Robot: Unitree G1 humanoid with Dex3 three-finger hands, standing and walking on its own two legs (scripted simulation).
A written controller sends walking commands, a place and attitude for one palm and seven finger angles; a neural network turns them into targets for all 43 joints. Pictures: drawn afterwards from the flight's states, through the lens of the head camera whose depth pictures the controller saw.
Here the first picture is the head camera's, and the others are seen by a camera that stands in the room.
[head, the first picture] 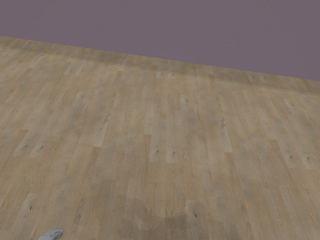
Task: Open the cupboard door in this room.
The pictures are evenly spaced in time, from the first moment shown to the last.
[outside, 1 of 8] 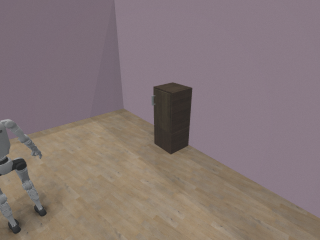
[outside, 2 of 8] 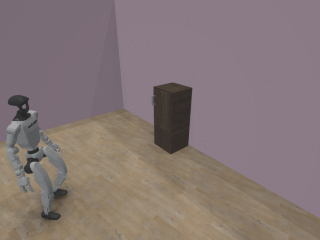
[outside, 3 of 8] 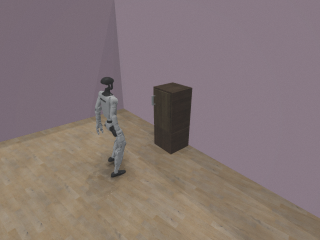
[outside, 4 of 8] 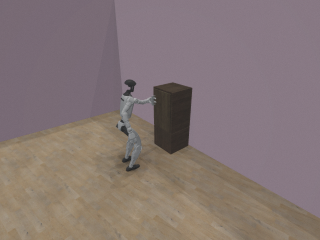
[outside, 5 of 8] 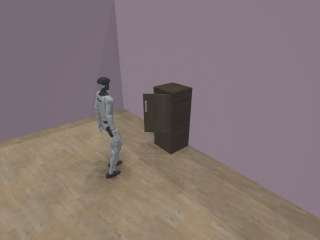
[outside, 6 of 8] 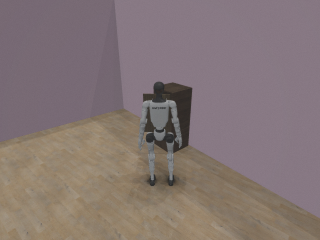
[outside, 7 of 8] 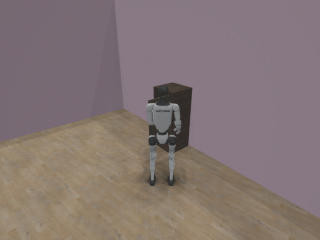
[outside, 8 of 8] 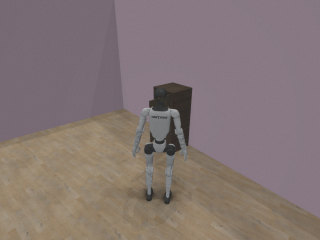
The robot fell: no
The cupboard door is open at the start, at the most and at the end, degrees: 0 97 95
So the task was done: yes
